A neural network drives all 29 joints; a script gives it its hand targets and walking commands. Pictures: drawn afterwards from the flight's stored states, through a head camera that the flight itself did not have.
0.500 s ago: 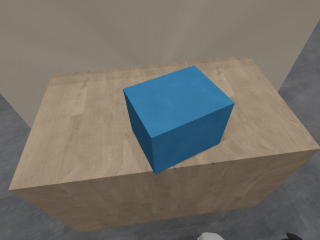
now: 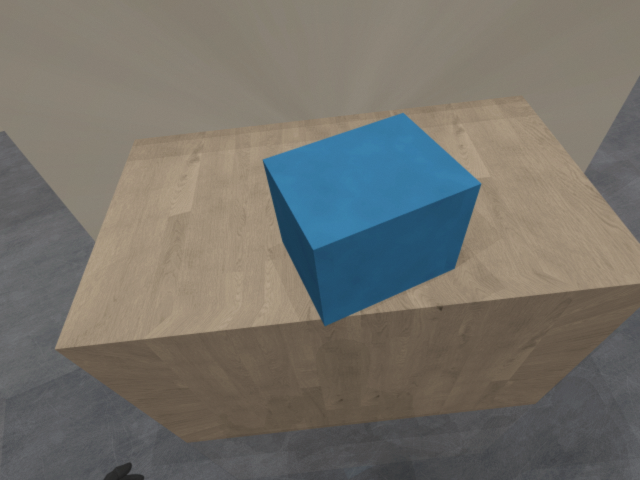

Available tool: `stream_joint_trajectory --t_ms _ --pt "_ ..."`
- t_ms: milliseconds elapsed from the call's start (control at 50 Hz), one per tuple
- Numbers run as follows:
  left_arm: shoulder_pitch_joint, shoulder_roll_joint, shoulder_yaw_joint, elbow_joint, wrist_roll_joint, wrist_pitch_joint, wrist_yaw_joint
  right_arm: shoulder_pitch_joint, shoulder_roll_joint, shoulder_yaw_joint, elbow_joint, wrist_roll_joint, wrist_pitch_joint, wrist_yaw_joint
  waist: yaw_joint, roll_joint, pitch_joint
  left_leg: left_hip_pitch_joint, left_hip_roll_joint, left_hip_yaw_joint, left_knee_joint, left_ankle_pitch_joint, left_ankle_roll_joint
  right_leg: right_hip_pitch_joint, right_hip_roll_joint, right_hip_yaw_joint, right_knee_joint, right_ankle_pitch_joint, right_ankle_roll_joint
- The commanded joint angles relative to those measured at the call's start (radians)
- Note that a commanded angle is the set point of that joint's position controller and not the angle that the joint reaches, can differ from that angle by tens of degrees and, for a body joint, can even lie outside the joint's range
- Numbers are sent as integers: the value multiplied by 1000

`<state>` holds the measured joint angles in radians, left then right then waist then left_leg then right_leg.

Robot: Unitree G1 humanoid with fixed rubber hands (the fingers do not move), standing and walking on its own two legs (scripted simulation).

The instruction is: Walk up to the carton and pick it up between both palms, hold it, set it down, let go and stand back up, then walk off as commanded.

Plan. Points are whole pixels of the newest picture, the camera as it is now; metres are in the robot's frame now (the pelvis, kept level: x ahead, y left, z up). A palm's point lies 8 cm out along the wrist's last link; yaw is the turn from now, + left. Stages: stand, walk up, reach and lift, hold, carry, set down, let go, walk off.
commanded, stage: walk up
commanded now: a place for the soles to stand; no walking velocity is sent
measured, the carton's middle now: (364, 217) +0.52 -0.03 -0.01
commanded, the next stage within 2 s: none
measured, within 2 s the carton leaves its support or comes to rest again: neither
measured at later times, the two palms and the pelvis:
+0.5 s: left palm out of the picture +0.11 +0.32 -0.10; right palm out of the picture +0.12 -0.30 -0.08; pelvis +0.01 +0.01 +0.01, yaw +0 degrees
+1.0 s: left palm out of the picture +0.14 +0.24 -0.08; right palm out of the picture +0.10 -0.38 -0.10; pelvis +0.07 -0.07 +0.01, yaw -1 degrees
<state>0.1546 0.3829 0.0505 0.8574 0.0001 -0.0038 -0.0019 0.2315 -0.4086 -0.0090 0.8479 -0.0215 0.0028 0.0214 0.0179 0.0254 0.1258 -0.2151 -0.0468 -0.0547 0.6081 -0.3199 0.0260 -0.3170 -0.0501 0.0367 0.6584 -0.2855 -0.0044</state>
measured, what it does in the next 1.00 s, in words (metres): steps to the right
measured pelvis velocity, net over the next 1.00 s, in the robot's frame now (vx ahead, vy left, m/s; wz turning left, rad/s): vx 0.07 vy -0.07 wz -0.02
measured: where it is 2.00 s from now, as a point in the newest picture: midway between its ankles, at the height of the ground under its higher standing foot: outside the picture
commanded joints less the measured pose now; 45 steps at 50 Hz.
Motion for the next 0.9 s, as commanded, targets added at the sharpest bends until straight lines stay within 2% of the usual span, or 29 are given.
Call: stream_joint_trajectory --t_ms 0,40,80,100,200,220,240,260,300,320,360,400,440,500,540,560,580,600,620,640,660,680,720,760,800,820,840,860,880 --pt "3 193 50 -21 19 -7 -1 -101 -272 -76 -38 -10 -66 -30 26 67 -28 -142 275 -338 -293 -119 137 61 7 4 -45 -150 -23" --pt "-37 197 38 -12 19 -27 -3 -61 -215 -65 -43 11 -72 -24 23 -25 -73 -166 183 -228 -223 82 69 183 5 14 -155 -20 -35" --pt "-39 209 53 -6 23 -35 -7 -37 -201 -58 -13 12 -71 -20 4 32 -180 -126 114 -125 -165 123 25 237 -36 87 -186 53 -46" --pt "-53 210 46 -8 20 -32 -5 -41 -182 -51 2 13 -71 -24 -13 -6 -188 -102 115 -126 -173 134 37 224 -49 82 -183 88 -66" --pt "-72 189 31 25 10 -34 -13 -58 -197 -37 1 21 -77 -28 -2 28 -206 -48 153 -144 -193 226 50 215 -45 54 -188 127 -45" --pt "-56 200 26 36 11 -37 -11 -67 -207 -38 2 23 -76 -30 6 -39 -240 -18 160 -158 -164 278 49 221 -50 52 -191 178 -51" --pt "-96 197 27 49 10 -32 -11 -58 -189 -39 3 20 -75 -30 -14 1 -234 -29 150 -157 -184 285 43 219 -50 42 -155 181 -49" --pt "-76 177 24 44 7 -32 -10 -85 -185 -37 3 17 -77 -32 14 -37 -223 -24 157 -138 -170 319 54 214 -54 52 -183 194 -51" --pt "-84 186 24 52 6 -31 -10 -65 -208 -39 22 16 -74 -29 -13 46 -224 1 140 -118 -173 305 42 197 -54 44 -170 214 -48" --pt "-90 197 32 58 4 -27 -10 -78 -215 -48 26 10 -72 -34 -1 -21 -219 -5 152 -146 -194 309 35 207 -47 26 -161 187 -46" --pt "-85 197 30 71 4 -19 -10 -78 -215 -41 26 17 -69 -32 -7 7 -212 -9 161 -144 -210 247 48 199 -42 15 -166 146 -40" --pt "-100 185 22 65 13 -21 -11 -101 -195 -44 19 20 -69 -33 -13 -38 -153 -48 173 -163 -224 237 50 198 -41 47 -198 149 -41" --pt "-98 183 21 80 7 -25 -12 -107 -204 -44 45 22 -64 -32 -15 24 -187 -15 133 -116 -227 235 36 206 -63 56 -195 193 -47" --pt "-104 190 25 84 10 -27 -13 -135 -186 -37 33 21 -67 -32 6 -34 -197 -41 146 -143 -242 167 43 222 -54 47 -216 119 -44" --pt "-115 176 18 78 12 -23 -14 -122 -193 -39 49 11 -70 -30 1 -3 -234 -2 153 -137 -248 221 42 230 -55 48 -218 146 -49" --pt "-120 185 22 78 10 -23 -15 -119 -182 -32 53 14 -70 -33 -3 -52 -215 6 149 -137 -235 238 45 208 -52 37 -206 159 -49" --pt "-128 180 26 65 10 -23 -14 -99 -205 -37 47 15 -70 -33 -10 16 -212 -20 148 -131 -234 265 43 231 -58 45 -210 168 -46" --pt "-68 239 70 13 30 -26 -41 -19 -264 -79 4 9 -88 -23 -31 -16 -268 95 169 -191 -212 13 109 146 0 16 -130 -126 -76" --pt "-122 216 60 -3 34 -21 -46 47 -286 -96 47 2 -93 -24 -68 35 -196 218 231 -278 -267 -67 141 -85 20 -16 -64 -184 -72" --pt "-131 210 67 -11 34 -15 -49 88 -327 -113 42 -2 -89 -22 -72 99 -145 242 308 -396 -348 -214 181 -202 48 -56 42 -223 -48" --pt "-168 227 74 -25 53 -10 -55 75 -330 -134 24 -11 -93 -27 -98 80 -101 258 387 -501 -394 -252 234 -303 22 -4 133 -245 -43" --pt "-143 232 69 -27 47 -11 -53 79 -338 -138 21 -3 -96 -34 -71 0 -65 191 406 -539 -418 -231 242 -313 -11 43 172 -195 -42" --pt "-116 219 69 -35 37 -16 -65 37 -316 -132 3 -2 -107 -34 -54 13 -8 178 363 -426 -366 -83 236 -292 -34 41 129 -177 -27" --pt "-71 230 85 -17 32 -29 -64 35 -308 -125 -4 2 -108 -30 -43 98 -27 133 333 -318 -299 158 218 -188 -30 4 98 -147 -17" --pt "-23 211 94 -34 27 -41 -63 36 -298 -116 -37 -5 -106 -28 -18 52 -113 97 270 -188 -167 353 179 23 8 -45 -107 -37 -25" --pt "76 191 92 11 22 -50 -51 -6 -268 -101 -36 1 -98 -31 43 33 -134 27 197 -93 -54 417 125 167 46 -69 -212 91 -35" --pt "189 239 115 41 28 -49 -41 -15 -201 -80 -59 11 -98 -33 105 -78 -205 -48 120 -29 190 482 81 391 36 -51 -287 114 -47" --pt "296 308 129 30 31 -62 -24 12 -122 -57 -82 27 -97 -33 126 -311 -246 -290 1 11 410 128 22 541 -172 261 -348 197 -105" --pt "227 323 112 17 30 -62 -16 58 -116 -44 -71 31 -87 -42 61 -250 -219 -397 -51 0 400 -248 3 559 -297 432 -344 380 -162"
